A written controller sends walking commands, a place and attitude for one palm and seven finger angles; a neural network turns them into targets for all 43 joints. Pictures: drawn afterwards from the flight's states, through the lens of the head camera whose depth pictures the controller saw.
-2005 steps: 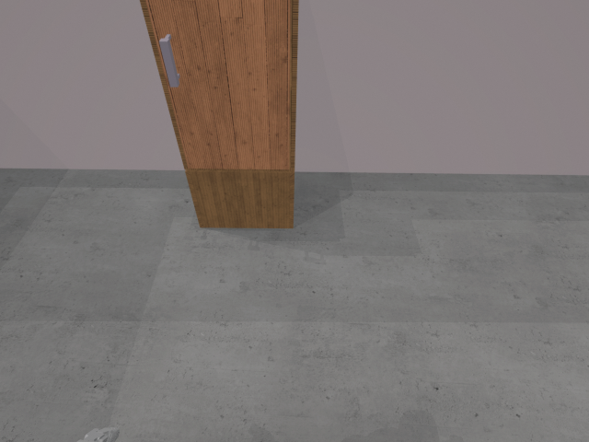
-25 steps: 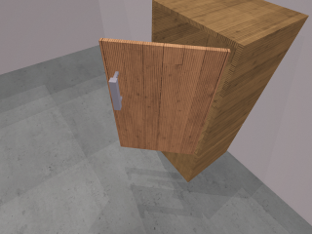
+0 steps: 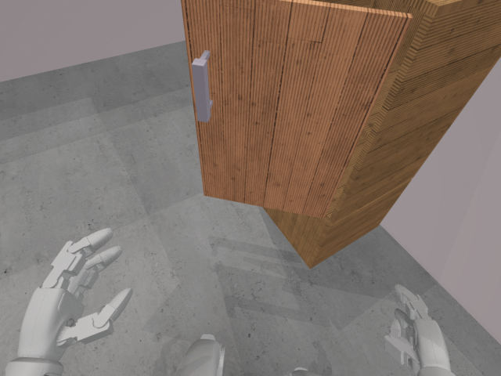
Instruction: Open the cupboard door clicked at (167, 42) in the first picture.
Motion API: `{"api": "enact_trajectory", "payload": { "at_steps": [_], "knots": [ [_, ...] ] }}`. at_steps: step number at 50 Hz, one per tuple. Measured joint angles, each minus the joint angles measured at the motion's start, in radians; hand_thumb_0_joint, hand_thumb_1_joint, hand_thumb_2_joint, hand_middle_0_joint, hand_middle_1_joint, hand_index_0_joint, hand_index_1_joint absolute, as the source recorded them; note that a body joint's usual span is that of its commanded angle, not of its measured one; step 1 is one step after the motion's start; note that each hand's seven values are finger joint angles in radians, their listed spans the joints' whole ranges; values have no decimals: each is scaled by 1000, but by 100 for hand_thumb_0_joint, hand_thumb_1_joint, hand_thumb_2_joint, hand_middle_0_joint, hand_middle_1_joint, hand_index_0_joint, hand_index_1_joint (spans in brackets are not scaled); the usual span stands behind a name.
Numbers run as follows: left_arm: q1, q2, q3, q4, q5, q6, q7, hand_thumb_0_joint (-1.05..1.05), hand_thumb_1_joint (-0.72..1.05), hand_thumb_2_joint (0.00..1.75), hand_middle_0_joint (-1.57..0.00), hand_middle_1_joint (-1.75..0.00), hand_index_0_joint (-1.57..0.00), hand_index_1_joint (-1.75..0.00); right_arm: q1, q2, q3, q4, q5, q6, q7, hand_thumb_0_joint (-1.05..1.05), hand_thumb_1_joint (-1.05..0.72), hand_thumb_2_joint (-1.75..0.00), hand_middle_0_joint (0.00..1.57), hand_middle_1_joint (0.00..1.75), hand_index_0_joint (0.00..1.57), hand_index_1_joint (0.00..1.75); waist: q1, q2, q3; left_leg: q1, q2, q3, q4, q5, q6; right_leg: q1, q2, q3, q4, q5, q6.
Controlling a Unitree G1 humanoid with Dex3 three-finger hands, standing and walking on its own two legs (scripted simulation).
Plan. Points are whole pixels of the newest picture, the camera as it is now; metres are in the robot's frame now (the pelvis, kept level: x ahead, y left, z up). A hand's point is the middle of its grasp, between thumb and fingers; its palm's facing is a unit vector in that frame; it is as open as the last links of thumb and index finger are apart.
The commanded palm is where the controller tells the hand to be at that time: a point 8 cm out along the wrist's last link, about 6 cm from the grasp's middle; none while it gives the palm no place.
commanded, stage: raise the hand with hooked fingers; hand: left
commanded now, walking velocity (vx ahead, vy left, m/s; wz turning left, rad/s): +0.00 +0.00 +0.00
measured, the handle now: (205, 86) +0.63 +0.17 +0.11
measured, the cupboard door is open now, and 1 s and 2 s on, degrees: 47 47 47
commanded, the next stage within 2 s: move the hooked fingers beside the handle in 1.54 s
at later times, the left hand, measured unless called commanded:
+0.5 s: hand (96, 256) +0.25 +0.25 +0.07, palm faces -0.12 -0.99 -0.06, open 12.4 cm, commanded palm +0.24 +0.31 +0.09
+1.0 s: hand (53, 201) +0.30 +0.31 +0.13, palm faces -0.04 -1.00 -0.06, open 14.0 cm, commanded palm +0.27 +0.36 +0.13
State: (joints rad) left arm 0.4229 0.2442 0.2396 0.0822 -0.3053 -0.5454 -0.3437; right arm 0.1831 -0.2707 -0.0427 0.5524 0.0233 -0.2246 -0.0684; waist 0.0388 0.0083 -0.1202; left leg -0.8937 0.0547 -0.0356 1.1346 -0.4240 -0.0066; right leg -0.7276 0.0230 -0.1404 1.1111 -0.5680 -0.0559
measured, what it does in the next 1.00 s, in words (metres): stands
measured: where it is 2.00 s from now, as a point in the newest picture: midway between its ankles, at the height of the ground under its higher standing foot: outside the picture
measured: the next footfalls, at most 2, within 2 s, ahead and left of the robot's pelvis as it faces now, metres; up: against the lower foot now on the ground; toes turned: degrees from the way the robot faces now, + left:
none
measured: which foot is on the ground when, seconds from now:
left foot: down 0.00-1.00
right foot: down 0.00-1.00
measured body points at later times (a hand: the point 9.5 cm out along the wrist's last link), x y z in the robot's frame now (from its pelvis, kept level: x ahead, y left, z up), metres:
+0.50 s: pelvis +0.00 +0.04 +0.02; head +0.05 +0.05 +0.47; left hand +0.25 +0.31 +0.08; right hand +0.15 -0.22 -0.05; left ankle +0.08 +0.12 -0.65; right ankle +0.00 -0.09 -0.65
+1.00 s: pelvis +0.01 +0.04 +0.04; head +0.05 +0.06 +0.49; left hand +0.29 +0.36 +0.14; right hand +0.17 -0.21 -0.03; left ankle +0.08 +0.12 -0.65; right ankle +0.00 -0.09 -0.65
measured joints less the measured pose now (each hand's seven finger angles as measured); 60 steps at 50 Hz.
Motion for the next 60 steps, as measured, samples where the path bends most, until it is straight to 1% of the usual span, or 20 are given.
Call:
{"api": "enact_trajectory", "payload": {
  "at_steps": [2,4,6,8,10,11,13,16,18,20,24,26,29,34,37,41,45,50,55,60],
  "knots": [
    [-60,14,-12,-11,-17,-16,-29,2,40,68,-24,-62,-23,-62,1,4,26,27,6,-9,-9,1,-90,-90,20,29,20,30,0,21,5,-16,0,-11,17,-1,3,-8,2,-10,7,1,2],
    [-132,34,-28,11,-16,18,-71,1,35,66,-24,-65,-23,-65,4,17,51,45,13,-9,-14,1,-90,-90,20,29,20,30,-10,35,9,-27,0,-12,20,4,7,-17,2,-10,8,8,6],
    [-197,59,-40,52,-8,102,-111,1,31,64,-24,-68,-24,-68,15,35,71,49,19,0,-16,1,-90,-90,20,30,20,30,-27,43,15,-23,1,-2,6,13,11,-19,2,-1,-4,19,11],
    [-231,77,-39,87,-6,205,-132,1,26,62,-25,-71,-24,-71,35,50,82,40,23,12,-16,1,-90,-90,20,30,20,30,-47,47,22,-4,3,15,-22,24,16,-9,1,15,-28,35,16],
    [-226,81,-19,94,-19,280,-122,1,21,60,-25,-74,-25,-74,63,61,85,29,23,23,-14,1,-90,-90,20,30,20,30,-65,44,23,25,5,38,-60,33,23,8,1,37,-60,51,25],
    [-212,78,-3,86,-27,297,-107,1,19,59,-26,-76,-25,-75,79,65,82,24,22,26,-13,1,-90,-90,20,30,20,30,-70,41,22,41,6,49,-78,37,27,19,1,48,-77,59,29],
    [-178,65,30,55,-41,295,-62,1,15,57,-26,-79,-25,-78,112,66,72,19,19,26,-10,1,-90,-90,20,30,20,30,-73,36,16,67,6,65,-110,43,33,39,1,64,-108,72,35],
    [-141,51,63,10,-39,230,-2,1,8,54,-27,-83,-26,-83,144,52,55,25,13,20,0,1,-90,-90,20,30,20,30,-67,31,10,87,-2,74,-134,47,42,59,-6,72,-135,80,44],
    [-143,53,67,7,-26,188,10,1,3,52,-27,-86,-26,-86,150,33,49,32,11,17,6,1,-90,-90,20,30,20,30,-63,32,10,83,-9,70,-132,46,48,61,-13,67,-137,78,50],
    [-157,60,57,24,-13,172,-3,1,-2,50,-27,-89,-26,-89,142,12,47,36,13,14,9,1,-90,-90,20,30,20,30,-59,36,15,75,-17,65,-124,45,54,59,-19,61,-134,76,56],
    [-191,75,22,64,0,210,-60,0,-11,46,-27,-95,-27,-95,110,-12,48,31,21,6,2,1,-90,-90,20,30,20,30,-56,36,31,75,-24,65,-124,46,64,63,-26,60,-139,80,65],
    [-201,83,15,66,3,231,-74,0,-16,44,-28,-98,-27,-98,95,-12,51,22,21,-1,-4,1,-90,-90,20,30,20,30,-56,31,35,87,-25,68,-134,49,66,75,-27,63,-151,86,68],
    [-218,97,32,52,-7,237,-67,0,-23,41,-29,-103,-28,-102,79,-3,60,5,21,-7,-9,1,-90,-90,20,30,20,30,-54,20,39,115,-26,72,-155,54,67,102,-27,67,-175,94,68],
    [-289,122,90,80,-28,243,-59,0,-35,36,-30,-110,-29,-110,68,8,80,-14,21,-1,-8,1,-90,-90,20,30,20,30,-45,15,36,157,-30,65,-189,64,67,150,-28,61,-217,107,69],
    [-333,144,108,139,-31,286,-93,0,-40,34,-30,-114,-29,-113,66,9,90,-20,25,11,-7,1,-90,-90,20,30,20,30,-40,20,31,171,-32,61,-205,70,67,169,-28,56,-240,115,70],
    [-361,161,107,193,-26,342,-144,-1,-45,32,-30,-117,-29,-117,68,3,97,-24,26,18,-9,1,-90,-90,20,30,20,30,-36,28,36,188,-32,58,-223,76,67,187,-26,54,-263,124,70],
    [-379,165,124,203,-30,329,-162,-1,-48,31,-30,-119,-30,-118,75,0,98,-17,21,18,-12,1,-90,-90,20,30,20,30,-35,25,48,205,-30,61,-237,81,64,202,-24,56,-276,129,67],
    [-443,192,174,251,-45,301,-178,-1,-49,30,-31,-120,-30,-119,91,-3,100,2,22,26,-16,1,-90,-90,20,30,20,30,-37,18,56,221,-28,57,-252,88,58,217,-21,53,-288,134,61],
    [-497,230,192,336,-54,340,-224,-1,-50,30,-30,-120,-30,-119,108,-15,95,14,31,37,-22,1,-90,-90,20,30,20,30,-44,27,54,228,-26,53,-269,97,53,224,-17,50,-304,142,56],
    [-482,223,177,355,-62,348,-255,-1,-50,30,-30,-120,-30,-120,122,-28,83,8,32,36,-17,1,-90,-90,20,30,20,30,-52,34,49,229,-21,61,-281,103,50,217,-13,58,-309,147,53]
  ]
}}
